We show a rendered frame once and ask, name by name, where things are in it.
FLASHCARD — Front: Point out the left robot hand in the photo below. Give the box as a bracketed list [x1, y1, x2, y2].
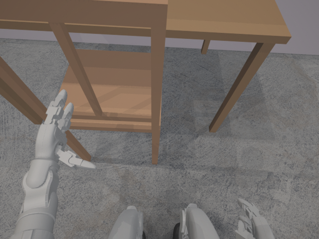
[35, 89, 97, 170]

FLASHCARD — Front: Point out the right robot shin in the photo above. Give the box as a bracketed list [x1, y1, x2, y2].
[179, 204, 197, 239]

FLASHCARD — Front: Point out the chair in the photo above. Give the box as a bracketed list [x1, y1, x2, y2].
[0, 0, 168, 164]

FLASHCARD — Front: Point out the right robot thigh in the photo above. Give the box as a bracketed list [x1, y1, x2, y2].
[180, 207, 220, 239]

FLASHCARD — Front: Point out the right robot hand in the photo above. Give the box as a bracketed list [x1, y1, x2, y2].
[235, 198, 275, 239]

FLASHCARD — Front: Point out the robot left forearm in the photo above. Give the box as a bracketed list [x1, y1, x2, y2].
[9, 158, 60, 239]

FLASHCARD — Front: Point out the table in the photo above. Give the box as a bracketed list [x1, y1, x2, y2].
[0, 0, 292, 132]

